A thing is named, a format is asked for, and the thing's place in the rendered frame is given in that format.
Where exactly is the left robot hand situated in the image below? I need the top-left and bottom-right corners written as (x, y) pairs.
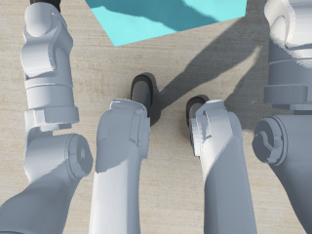
top-left (29, 0), bottom-right (61, 12)

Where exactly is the robot left foot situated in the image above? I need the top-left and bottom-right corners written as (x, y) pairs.
top-left (131, 74), bottom-right (153, 118)

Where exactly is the right robot shin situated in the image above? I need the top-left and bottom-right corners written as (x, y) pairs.
top-left (193, 99), bottom-right (243, 142)

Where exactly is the left robot forearm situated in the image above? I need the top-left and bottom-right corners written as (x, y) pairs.
top-left (20, 2), bottom-right (80, 176)

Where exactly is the robot left upper arm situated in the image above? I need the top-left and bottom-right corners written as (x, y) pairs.
top-left (0, 133), bottom-right (94, 234)

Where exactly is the right robot forearm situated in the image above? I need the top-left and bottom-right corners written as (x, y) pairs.
top-left (263, 0), bottom-right (312, 115)

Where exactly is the carton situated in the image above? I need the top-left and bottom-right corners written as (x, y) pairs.
top-left (85, 0), bottom-right (247, 47)

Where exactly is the robot right upper arm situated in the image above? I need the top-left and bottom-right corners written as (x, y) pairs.
top-left (252, 115), bottom-right (312, 234)

